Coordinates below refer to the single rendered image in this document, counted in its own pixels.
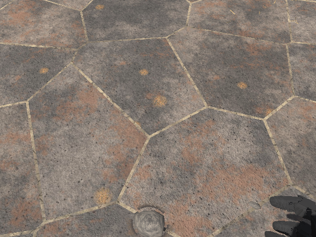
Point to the right robot hand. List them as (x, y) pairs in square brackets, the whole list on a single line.
[(303, 207)]

